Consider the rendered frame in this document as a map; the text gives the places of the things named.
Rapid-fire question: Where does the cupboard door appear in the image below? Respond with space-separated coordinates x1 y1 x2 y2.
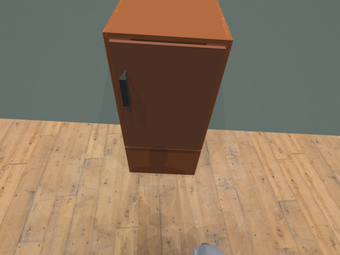
109 39 226 150

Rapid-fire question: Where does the handle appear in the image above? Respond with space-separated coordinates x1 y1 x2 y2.
119 71 130 107

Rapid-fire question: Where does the right robot thigh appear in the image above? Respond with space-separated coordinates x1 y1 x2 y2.
193 244 225 255

